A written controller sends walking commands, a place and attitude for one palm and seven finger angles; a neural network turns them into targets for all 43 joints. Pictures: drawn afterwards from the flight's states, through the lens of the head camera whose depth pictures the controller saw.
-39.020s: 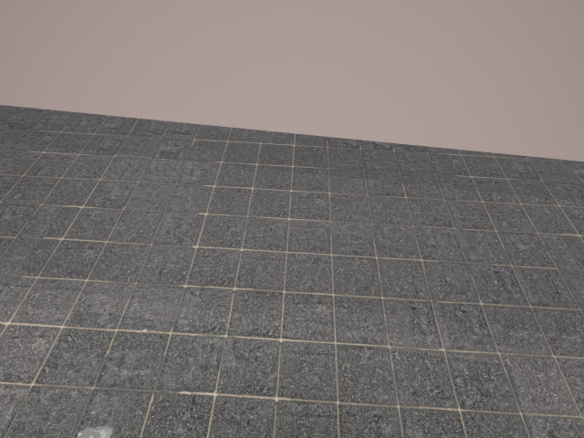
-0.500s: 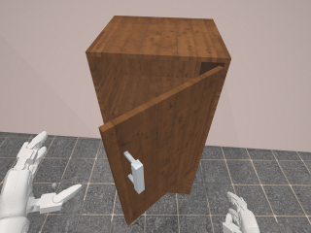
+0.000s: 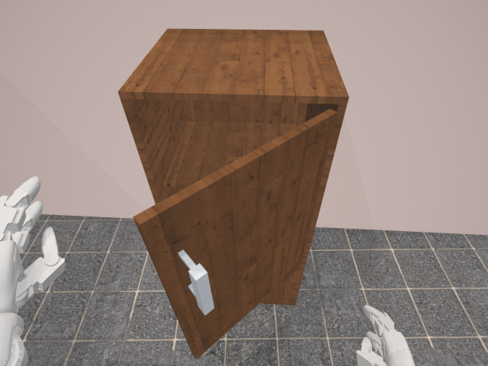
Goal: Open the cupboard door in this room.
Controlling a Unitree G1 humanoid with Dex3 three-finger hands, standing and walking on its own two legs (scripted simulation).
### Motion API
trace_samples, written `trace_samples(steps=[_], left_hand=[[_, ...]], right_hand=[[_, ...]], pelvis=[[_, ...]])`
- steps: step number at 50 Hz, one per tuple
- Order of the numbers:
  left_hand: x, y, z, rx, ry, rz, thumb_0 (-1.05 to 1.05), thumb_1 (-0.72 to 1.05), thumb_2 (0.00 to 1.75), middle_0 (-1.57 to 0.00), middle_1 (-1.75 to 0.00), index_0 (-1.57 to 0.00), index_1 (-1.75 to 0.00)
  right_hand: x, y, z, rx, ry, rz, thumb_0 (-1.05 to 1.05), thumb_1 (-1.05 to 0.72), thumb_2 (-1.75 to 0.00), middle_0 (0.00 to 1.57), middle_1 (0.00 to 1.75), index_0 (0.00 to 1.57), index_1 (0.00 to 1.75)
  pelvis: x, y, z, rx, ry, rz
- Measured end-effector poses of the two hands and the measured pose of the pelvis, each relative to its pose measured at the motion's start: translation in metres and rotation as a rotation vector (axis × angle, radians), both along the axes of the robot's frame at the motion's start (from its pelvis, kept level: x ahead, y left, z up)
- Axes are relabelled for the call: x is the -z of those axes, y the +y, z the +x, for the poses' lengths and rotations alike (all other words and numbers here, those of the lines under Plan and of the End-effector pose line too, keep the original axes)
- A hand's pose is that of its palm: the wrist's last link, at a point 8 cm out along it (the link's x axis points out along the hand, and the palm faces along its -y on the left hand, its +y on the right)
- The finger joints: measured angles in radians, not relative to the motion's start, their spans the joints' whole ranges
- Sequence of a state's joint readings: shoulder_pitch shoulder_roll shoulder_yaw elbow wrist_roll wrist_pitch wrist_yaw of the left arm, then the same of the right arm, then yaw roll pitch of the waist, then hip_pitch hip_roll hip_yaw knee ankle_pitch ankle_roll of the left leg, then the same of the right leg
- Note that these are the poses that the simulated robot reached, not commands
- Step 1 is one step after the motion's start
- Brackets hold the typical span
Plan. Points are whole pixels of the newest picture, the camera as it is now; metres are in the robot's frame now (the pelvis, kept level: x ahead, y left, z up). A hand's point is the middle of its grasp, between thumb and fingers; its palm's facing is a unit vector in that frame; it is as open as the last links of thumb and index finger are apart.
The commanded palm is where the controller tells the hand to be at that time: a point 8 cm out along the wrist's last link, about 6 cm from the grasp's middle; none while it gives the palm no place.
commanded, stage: draw the hand back to the body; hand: left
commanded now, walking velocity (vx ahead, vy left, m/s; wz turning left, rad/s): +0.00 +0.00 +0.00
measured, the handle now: (195, 282) +0.25 +0.12 +0.00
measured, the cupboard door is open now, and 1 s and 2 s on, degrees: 44 44 44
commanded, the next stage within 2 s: step back with the hand held close in 0.18 s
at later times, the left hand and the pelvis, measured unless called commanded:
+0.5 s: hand (60, 258) +0.19 +0.26 +0.16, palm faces +0.40 -0.79 -0.47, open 7.4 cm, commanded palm +0.13 +0.29 +0.18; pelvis -0.01 -0.01 +0.00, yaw +0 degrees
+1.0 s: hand out of the picture +0.08 +0.30 +0.16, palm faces +0.44 -0.74 -0.51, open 7.4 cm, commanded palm +0.01 +0.33 +0.18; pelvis -0.11 +0.03 -0.01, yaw +4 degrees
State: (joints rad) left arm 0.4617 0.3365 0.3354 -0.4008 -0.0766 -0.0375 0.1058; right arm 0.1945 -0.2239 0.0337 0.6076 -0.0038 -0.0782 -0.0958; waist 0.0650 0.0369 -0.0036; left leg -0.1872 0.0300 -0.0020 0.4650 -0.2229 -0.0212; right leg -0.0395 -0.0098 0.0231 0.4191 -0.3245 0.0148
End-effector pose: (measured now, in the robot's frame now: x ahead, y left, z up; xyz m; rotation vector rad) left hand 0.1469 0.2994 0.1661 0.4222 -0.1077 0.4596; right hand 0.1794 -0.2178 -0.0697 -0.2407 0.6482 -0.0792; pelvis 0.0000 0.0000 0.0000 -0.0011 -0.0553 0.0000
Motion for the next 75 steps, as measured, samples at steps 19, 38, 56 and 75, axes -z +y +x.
trace_samples(steps=[19, 38, 56, 75], left_hand=[[-0.011, -0.012, 0.001, 0.013, -0.019, 0.052, 0.02, 0.89, 0.90, -0.21, -0.30, -0.21, -0.30], [-0.010, 0.016, -0.034, 0.122, 0.034, 0.149, 0.01, 0.89, 0.90, -0.21, -0.30, -0.22, -0.30], [-0.013, 0.035, -0.153, 0.023, -0.101, 0.171, 0.01, 0.89, 0.90, -0.21, -0.30, -0.22, -0.30], [-0.015, 0.022, -0.216, 0.140, -0.126, 0.148, 0.01, 0.89, 0.90, -0.21, -0.30, -0.21, -0.30]], right_hand=[[0.001, -0.018, 0.005, 0.011, 0.012, -0.003, 0.01, -0.91, -0.90, 0.20, 0.30, 0.21, 0.30], [-0.004, -0.009, -0.066, 0.138, 0.096, -0.032, 0.01, -0.91, -0.90, 0.20, 0.30, 0.21, 0.30], [0.019, 0.026, -0.139, 0.012, 0.104, -0.037, 0.01, -0.91, -0.90, 0.20, 0.30, 0.21, 0.30], [0.012, 0.033, -0.225, 0.000, 0.059, 0.001, 0.01, -0.90, -0.90, 0.20, 0.30, 0.21, 0.30]], pelvis=[[-0.001, -0.015, 0.000, -0.013, 0.003, -0.011], [0.000, 0.018, -0.054, 0.016, 0.039, -0.028], [0.015, 0.033, -0.133, -0.056, 0.026, -0.048], [0.014, 0.032, -0.226, 0.015, 0.074, -0.041]])
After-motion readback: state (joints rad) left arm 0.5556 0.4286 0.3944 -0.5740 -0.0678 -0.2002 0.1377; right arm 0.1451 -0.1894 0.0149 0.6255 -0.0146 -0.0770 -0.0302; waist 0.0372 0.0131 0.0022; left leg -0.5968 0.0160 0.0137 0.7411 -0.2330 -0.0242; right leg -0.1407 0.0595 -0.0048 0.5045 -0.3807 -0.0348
